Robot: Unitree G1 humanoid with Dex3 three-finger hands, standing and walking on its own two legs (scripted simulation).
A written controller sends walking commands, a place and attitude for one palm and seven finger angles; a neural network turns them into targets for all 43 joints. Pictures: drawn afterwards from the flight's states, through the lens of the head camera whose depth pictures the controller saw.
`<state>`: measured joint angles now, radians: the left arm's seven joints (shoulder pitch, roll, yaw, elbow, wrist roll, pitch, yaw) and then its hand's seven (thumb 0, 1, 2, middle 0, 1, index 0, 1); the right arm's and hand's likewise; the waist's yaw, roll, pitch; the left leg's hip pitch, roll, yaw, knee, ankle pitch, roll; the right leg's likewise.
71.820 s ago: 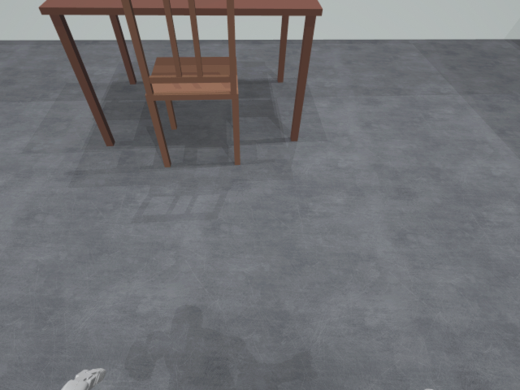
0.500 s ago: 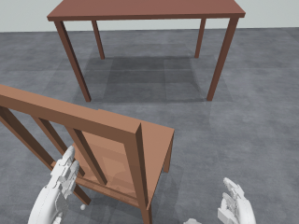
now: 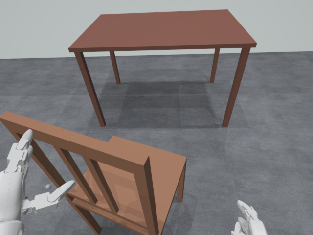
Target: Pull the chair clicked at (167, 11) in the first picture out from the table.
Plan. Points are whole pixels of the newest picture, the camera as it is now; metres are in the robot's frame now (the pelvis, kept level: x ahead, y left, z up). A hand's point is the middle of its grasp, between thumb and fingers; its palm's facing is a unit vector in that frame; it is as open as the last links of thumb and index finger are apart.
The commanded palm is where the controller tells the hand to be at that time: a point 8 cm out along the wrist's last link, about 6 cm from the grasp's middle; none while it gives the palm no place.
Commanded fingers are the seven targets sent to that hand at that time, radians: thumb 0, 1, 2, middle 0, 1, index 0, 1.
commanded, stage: draw the hand back to the body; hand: left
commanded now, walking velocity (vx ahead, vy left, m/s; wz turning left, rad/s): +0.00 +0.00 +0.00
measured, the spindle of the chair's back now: (79, 177) +0.29 +0.29 -0.05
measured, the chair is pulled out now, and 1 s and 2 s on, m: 0.75 0.75 0.75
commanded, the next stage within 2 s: step back with the hand held close in 0.60 s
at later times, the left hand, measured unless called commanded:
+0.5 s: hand (36, 166) +0.19 +0.26 +0.17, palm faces +0.46 -0.79 -0.42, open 7.5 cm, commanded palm +0.15 +0.30 +0.19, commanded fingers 0.00 0.90 0.90 -0.20 -0.30 -0.20 -0.30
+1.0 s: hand (35, 163) +0.20 +0.26 +0.18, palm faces +0.35 -0.78 -0.51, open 7.4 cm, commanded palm +0.14 +0.31 +0.19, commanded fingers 0.00 0.90 0.90 -0.20 -0.30 -0.20 -0.30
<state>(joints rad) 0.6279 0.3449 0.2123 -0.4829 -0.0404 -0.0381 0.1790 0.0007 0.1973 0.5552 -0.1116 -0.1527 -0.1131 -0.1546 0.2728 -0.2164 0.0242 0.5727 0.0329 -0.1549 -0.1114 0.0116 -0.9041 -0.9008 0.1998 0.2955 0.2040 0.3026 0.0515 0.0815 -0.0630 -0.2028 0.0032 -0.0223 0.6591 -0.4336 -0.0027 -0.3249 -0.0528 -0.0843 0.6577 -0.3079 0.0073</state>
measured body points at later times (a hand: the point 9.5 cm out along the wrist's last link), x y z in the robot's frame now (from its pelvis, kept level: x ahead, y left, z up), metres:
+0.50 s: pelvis +0.00 +0.00 +0.02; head -0.01 -0.03 +0.47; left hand +0.16 +0.30 +0.19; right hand +0.17 -0.23 -0.08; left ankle -0.05 +0.12 -0.72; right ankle +0.03 -0.13 -0.72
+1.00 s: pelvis -0.02 +0.02 +0.02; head +0.00 +0.00 +0.47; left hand +0.17 +0.30 +0.20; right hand +0.15 -0.22 -0.07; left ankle -0.05 +0.12 -0.72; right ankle +0.03 -0.13 -0.72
